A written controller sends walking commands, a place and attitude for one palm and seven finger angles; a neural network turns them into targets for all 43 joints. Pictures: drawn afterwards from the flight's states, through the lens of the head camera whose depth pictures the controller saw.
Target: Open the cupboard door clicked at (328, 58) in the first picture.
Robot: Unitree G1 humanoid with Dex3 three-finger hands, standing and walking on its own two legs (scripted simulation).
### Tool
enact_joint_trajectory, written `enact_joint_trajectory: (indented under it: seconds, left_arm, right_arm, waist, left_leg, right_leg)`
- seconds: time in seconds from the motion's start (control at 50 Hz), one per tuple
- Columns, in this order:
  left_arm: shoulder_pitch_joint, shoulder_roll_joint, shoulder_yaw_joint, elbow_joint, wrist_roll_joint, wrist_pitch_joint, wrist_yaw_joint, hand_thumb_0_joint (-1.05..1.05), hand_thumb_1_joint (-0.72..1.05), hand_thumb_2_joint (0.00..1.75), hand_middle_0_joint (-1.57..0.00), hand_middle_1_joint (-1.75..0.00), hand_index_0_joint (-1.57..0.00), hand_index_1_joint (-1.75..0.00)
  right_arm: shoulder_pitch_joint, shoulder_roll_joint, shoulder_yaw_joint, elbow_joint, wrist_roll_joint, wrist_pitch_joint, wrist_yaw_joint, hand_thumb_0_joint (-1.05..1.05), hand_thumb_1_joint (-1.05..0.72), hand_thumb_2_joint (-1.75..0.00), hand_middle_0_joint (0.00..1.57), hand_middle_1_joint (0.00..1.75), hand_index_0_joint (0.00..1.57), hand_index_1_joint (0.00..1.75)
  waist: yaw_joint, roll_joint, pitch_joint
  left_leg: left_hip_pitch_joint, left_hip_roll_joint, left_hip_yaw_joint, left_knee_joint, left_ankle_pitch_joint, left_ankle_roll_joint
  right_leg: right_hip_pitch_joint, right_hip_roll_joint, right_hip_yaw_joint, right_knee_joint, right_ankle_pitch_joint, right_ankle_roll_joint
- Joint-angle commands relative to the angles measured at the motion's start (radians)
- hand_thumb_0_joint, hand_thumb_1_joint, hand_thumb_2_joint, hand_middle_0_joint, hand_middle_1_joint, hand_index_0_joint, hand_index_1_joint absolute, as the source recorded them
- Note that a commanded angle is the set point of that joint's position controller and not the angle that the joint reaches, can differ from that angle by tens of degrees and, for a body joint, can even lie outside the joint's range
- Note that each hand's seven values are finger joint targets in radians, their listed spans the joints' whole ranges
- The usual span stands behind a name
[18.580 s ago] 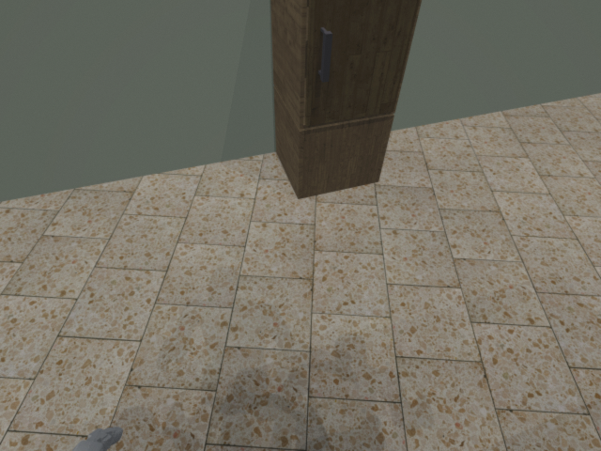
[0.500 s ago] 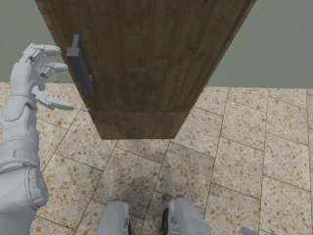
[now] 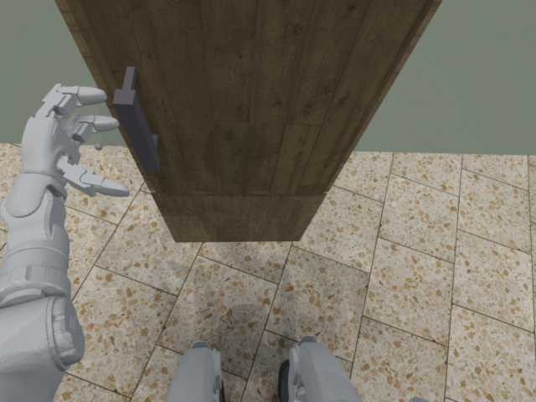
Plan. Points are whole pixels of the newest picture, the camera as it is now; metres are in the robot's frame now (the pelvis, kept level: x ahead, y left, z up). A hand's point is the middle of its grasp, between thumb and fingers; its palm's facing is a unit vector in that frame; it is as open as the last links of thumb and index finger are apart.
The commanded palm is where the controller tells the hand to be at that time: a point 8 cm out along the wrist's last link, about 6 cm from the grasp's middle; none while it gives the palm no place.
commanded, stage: slide the fingers in behind the handle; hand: left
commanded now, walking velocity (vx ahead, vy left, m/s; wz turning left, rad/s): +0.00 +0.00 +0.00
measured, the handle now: (142, 124) +0.50 +0.18 +0.04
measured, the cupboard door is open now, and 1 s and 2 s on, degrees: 0 0 0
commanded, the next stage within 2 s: close the thumb around the handle in 1.46 s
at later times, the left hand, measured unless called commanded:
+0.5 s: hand (121, 146) +0.46 +0.20 +0.05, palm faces +0.03 -1.00 +0.01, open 13.9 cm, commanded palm +0.44 +0.24 +0.05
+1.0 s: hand (148, 148) +0.46 +0.17 +0.04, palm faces +0.01 -1.00 +0.00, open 14.0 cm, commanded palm +0.43 +0.21 +0.05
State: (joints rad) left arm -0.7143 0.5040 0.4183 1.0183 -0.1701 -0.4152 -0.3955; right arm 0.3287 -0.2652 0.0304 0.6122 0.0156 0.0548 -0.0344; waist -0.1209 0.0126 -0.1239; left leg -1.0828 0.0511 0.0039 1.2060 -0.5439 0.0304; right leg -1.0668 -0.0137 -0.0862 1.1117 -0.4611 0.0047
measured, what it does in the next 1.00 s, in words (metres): stands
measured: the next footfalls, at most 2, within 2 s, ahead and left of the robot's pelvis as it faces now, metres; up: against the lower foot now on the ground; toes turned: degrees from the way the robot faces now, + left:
none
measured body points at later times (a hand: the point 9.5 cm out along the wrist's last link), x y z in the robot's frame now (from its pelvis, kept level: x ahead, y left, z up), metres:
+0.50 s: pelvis -0.01 -0.01 +0.00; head +0.13 +0.02 +0.43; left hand +0.45 +0.26 +0.05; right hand +0.05 -0.27 -0.11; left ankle +0.01 +0.10 -0.64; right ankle +0.03 -0.13 -0.64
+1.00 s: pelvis -0.01 -0.01 +0.00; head +0.12 +0.01 +0.43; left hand +0.45 +0.22 +0.05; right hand +0.05 -0.27 -0.12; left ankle +0.01 +0.10 -0.64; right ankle +0.03 -0.13 -0.64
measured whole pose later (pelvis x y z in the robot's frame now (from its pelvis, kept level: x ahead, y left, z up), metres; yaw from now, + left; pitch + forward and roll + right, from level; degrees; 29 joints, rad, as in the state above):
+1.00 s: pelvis -0.01 -0.01 +0.00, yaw +1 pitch +23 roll -2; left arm -0.71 0.35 0.32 1.01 -0.13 -0.48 -0.21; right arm 0.32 -0.25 0.02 0.62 0.01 0.04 -0.01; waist -0.12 0.02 -0.13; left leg -1.06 0.04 0.01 1.19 -0.53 0.02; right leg -1.06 -0.02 -0.08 1.13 -0.46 -0.01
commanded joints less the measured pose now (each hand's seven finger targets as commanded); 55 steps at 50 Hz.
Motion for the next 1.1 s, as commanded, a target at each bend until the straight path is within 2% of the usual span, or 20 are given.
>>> enact_joint_trajectory:
  seconds: [0.0, 0.06, 0.12, 0.14, 0.16, 0.2, 0.3, 0.36, 0.4, 0.48, 0.54, 0.64, 0.74, 0.8, 0.9, 0.92, 0.94, 0.98, 1.06, 1.08]
  left_arm:
    - [-0.39, 0.227, 0.019, -0.238, -0.015, -0.083, 0.025, 0.0, -0.5, 0.3, -0.3, -1.2, -0.3, -1.2]
    - [-0.383, 0.253, 0.045, -0.183, -0.001, -0.071, 0.048, 0.0, -0.5, 0.3, -0.3, -1.2, -0.3, -1.2]
    - [-0.388, 0.255, 0.037, -0.194, 0.018, -0.079, 0.056, 0.0, -0.5, 0.3, -0.3, -1.2, -0.3, -1.2]
    - [-0.399, 0.21, -0.005, -0.192, 0.018, -0.078, 0.054, 0.0, -0.5, 0.3, -0.3, -1.2, -0.3, -1.2]
    - [-0.411, 0.222, 0.006, -0.234, 0.015, -0.086, 0.056, 0.0, -0.5, 0.3, -0.3, -1.2, -0.3, -1.2]
    - [-0.399, 0.174, -0.025, -0.268, -0.003, -0.096, 0.05, 0.0, -0.5, 0.3, -0.3, -1.2, -0.3, -1.2]
    - [-0.426, 0.11, -0.067, -0.238, -0.014, -0.091, 0.06, 0.0, -0.5, 0.3, -0.3, -1.2, -0.3, -1.2]
    - [-0.406, 0.141, -0.035, -0.204, -0.003, -0.087, 0.083, 0.0, -0.5, 0.3, -0.3, -1.2, -0.3, -1.2]
    - [-0.403, 0.167, -0.012, -0.195, 0.007, -0.094, 0.101, 0.0, -0.5, 0.3, -0.3, -1.2, -0.3, -1.2]
    - [-0.416, 0.124, -0.052, -0.196, 0.028, -0.107, 0.119, 0.0, -0.5, 0.3, -0.3, -1.2, -0.3, -1.2]
    - [-0.423, 0.098, -0.077, -0.226, 0.026, -0.119, 0.113, 0.0, -0.5, 0.3, -0.3, -1.2, -0.3, -1.2]
    - [-0.362, 0.112, -0.037, -0.186, -0.001, -0.102, 0.115, 0.0, -0.5, 0.3, -0.3, -1.2, -0.3, -1.2]
    - [-0.358, 0.095, -0.045, -0.25, 0.016, -0.12, 0.151, 0.0, -0.5, 0.3, -0.3, -1.2, -0.3, -1.2]
    - [-0.401, 0.064, -0.079, -0.256, 0.023, -0.135, 0.168, 0.0, -0.5, 0.3, -0.3, -1.2, -0.3, -1.2]
    - [-0.378, 0.051, -0.075, -0.224, 0.025, -0.131, 0.18, 0.0, -0.5, 0.3, -0.3, -1.2, -0.3, -1.2]
    - [-0.364, 0.06, -0.068, -0.218, 0.031, -0.13, 0.182, 0.0, -0.5, 0.3, -0.3, -1.2, -0.3, -1.2]
    - [-0.386, 0.03, -0.092, -0.21, 0.03, -0.127, 0.185, 0.0, -0.5, 0.3, -0.3, -1.2, -0.3, -1.2]
    - [-0.412, 0.043, -0.083, -0.197, 0.034, -0.126, 0.193, 0.0, -0.5, 0.3, -0.3, -1.2, -0.3, -1.2]
    - [-0.401, 0.034, -0.085, -0.249, 0.035, -0.146, 0.201, 0.0, -0.5, 0.3, -0.3, -1.2, -0.3, -1.2]
    - [-0.394, 0.034, -0.087, -0.232, 0.039, -0.144, 0.202, 0.0, -0.5, 0.3, -0.3, -1.2, -0.3, -1.2]
  right_arm:
    - [0.139, -0.18, -0.073, -0.054, -0.005, -0.026, -0.007, 0.0, -0.9, -0.9, 0.2, 0.3, 0.2, 0.3]
    - [0.132, -0.181, -0.07, -0.055, -0.004, -0.023, -0.009, 0.0, -0.9, -0.9, 0.2, 0.3, 0.2, 0.3]
    - [0.134, -0.179, -0.069, -0.061, -0.005, -0.024, -0.007, 0.0, -0.9, -0.9, 0.2, 0.3, 0.2, 0.3]
    - [0.128, -0.174, -0.067, -0.06, -0.005, -0.025, -0.005, 0.0, -0.9, -0.9, 0.2, 0.3, 0.2, 0.3]
    - [0.128, -0.177, -0.071, -0.061, -0.008, -0.026, -0.005, 0.0, -0.9, -0.9, 0.2, 0.3, 0.2, 0.3]
    - [0.129, -0.175, -0.073, -0.067, -0.007, -0.03, 0.0, 0.0, -0.9, -0.9, 0.2, 0.3, 0.2, 0.3]
    - [0.128, -0.172, -0.075, -0.049, -0.004, -0.036, -0.001, 0.0, -0.9, -0.9, 0.2, 0.3, 0.2, 0.3]
    - [0.125, -0.173, -0.076, -0.044, -0.004, -0.035, -0.002, 0.0, -0.9, -0.9, 0.2, 0.3, 0.2, 0.3]
    - [0.129, -0.172, -0.072, -0.046, -0.007, -0.034, -0.002, 0.0, -0.9, -0.9, 0.2, 0.3, 0.2, 0.3]
    - [0.122, -0.163, -0.071, -0.05, -0.01, -0.034, 0.006, 0.0, -0.9, -0.9, 0.2, 0.3, 0.2, 0.3]
    - [0.12, -0.162, -0.075, -0.051, -0.011, -0.036, 0.009, 0.0, -0.9, -0.9, 0.2, 0.3, 0.2, 0.3]
    - [0.117, -0.164, -0.074, -0.054, -0.005, -0.033, 0.008, 0.0, -0.9, -0.9, 0.2, 0.3, 0.2, 0.3]
    - [0.111, -0.153, -0.076, -0.067, -0.01, -0.036, 0.013, 0.0, -0.9, -0.9, 0.2, 0.3, 0.2, 0.3]
    - [0.115, -0.151, -0.076, -0.06, -0.011, -0.037, 0.015, 0.0, -0.9, -0.9, 0.2, 0.3, 0.2, 0.3]
    - [0.119, -0.154, -0.08, -0.055, -0.013, -0.037, 0.016, 0.0, -0.9, -0.9, 0.2, 0.3, 0.2, 0.3]
    - [0.116, -0.154, -0.08, -0.059, -0.012, -0.035, 0.017, 0.0, -0.9, -0.9, 0.2, 0.3, 0.2, 0.3]
    - [0.111, -0.151, -0.078, -0.057, -0.013, -0.035, 0.018, 0.0, -0.9, -0.9, 0.2, 0.3, 0.2, 0.3]
    - [0.111, -0.151, -0.078, -0.052, -0.014, -0.036, 0.017, 0.0, -0.9, -0.9, 0.2, 0.3, 0.2, 0.3]
    - [0.108, -0.147, -0.08, -0.061, -0.017, -0.039, 0.019, 0.0, -0.9, -0.9, 0.2, 0.3, 0.2, 0.3]
    - [0.11, -0.147, -0.08, -0.058, -0.016, -0.038, 0.019, 0.0, -0.9, -0.9, 0.2, 0.3, 0.2, 0.3]
  waist:
    - [-0.01, 0.158, -0.495]
    - [-0.012, 0.103, -0.455]
    - [-0.006, 0.139, -0.478]
    - [-0.018, 0.154, -0.466]
    - [-0.011, 0.163, -0.497]
    - [-0.012, 0.175, -0.532]
    - [-0.033, 0.122, -0.483]
    - [-0.024, 0.083, -0.47]
    - [-0.012, 0.1, -0.459]
    - [-0.024, 0.098, -0.445]
    - [-0.021, 0.141, -0.498]
    - [-0.009, 0.065, -0.463]
    - [0.005, 0.111, -0.508]
    - [-0.017, 0.088, -0.465]
    - [-0.016, 0.066, -0.471]
    - [-0.003, 0.084, -0.477]
    - [-0.019, 0.075, -0.465]
    - [-0.025, 0.05, -0.446]
    - [-0.007, 0.093, -0.516]
    - [-0.011, 0.072, -0.501]
  left_leg:
    - [0.424, -0.02, -0.077, -0.139, 0.475, -0.018]
    - [0.346, -0.025, -0.067, -0.146, 0.4, -0.012]
    - [0.365, -0.025, -0.064, -0.145, 0.412, -0.015]
    - [0.375, -0.026, -0.062, -0.146, 0.408, -0.015]
    - [0.398, -0.022, -0.067, -0.145, 0.416, -0.017]
    - [0.448, -0.022, -0.075, -0.145, 0.466, -0.021]
    - [0.42, -0.023, -0.079, -0.15, 0.418, -0.018]
    - [0.366, -0.028, -0.071, -0.155, 0.376, -0.014]
    - [0.354, -0.031, -0.07, -0.156, 0.371, -0.014]
    - [0.341, -0.032, -0.061, -0.157, 0.343, -0.014]
    - [0.393, -0.032, -0.061, -0.151, 0.374, -0.018]
    - [0.314, -0.038, -0.049, -0.158, 0.344, -0.013]
    - [0.352, -0.039, -0.044, -0.158, 0.374, -0.016]
    - [0.338, -0.038, -0.049, -0.157, 0.349, -0.014]
    - [0.323, -0.041, -0.043, -0.157, 0.343, -0.013]
    - [0.325, -0.042, -0.043, -0.161, 0.344, -0.018]
    - [0.316, -0.043, -0.039, -0.157, 0.328, -0.014]
    - [0.281, -0.045, -0.038, -0.153, 0.295, -0.01]
    - [0.333, -0.046, -0.038, -0.151, 0.347, -0.015]
    - [0.324, -0.044, -0.039, -0.15, 0.348, -0.015]
  right_leg:
    - [0.171, 0.046, 0.033, -0.092, 0.271, -0.033]
    - [0.204, 0.043, 0.04, -0.099, 0.253, -0.026]
    - [0.197, 0.042, 0.043, -0.092, 0.259, -0.028]
    - [0.184, 0.042, 0.042, -0.097, 0.255, -0.027]
    - [0.185, 0.042, 0.041, -0.094, 0.255, -0.029]
    - [0.183, 0.045, 0.035, -0.092, 0.271, -0.034]
    - [0.168, 0.046, 0.031, -0.104, 0.248, -0.031]
    - [0.2, 0.041, 0.038, -0.108, 0.24, -0.027]
    - [0.194, 0.041, 0.038, -0.099, 0.231, -0.031]
    - [0.197, 0.039, 0.044, -0.107, 0.223, -0.027]
    - [0.187, 0.04, 0.046, -0.103, 0.237, -0.031]
    - [0.253, 0.039, 0.05, -0.113, 0.254, -0.026]
    - [0.253, 0.037, 0.052, -0.103, 0.272, -0.027]
    - [0.235, 0.039, 0.051, -0.103, 0.253, -0.027]
    - [0.249, 0.037, 0.054, -0.106, 0.261, -0.025]
    - [0.251, 0.036, 0.054, -0.103, 0.26, -0.027]
    - [0.241, 0.035, 0.055, -0.108, 0.252, -0.024]
    - [0.248, 0.035, 0.061, -0.112, 0.234, -0.021]
    - [0.259, 0.034, 0.059, -0.099, 0.269, -0.026]
    - [0.26, 0.035, 0.057, -0.098, 0.273, -0.025]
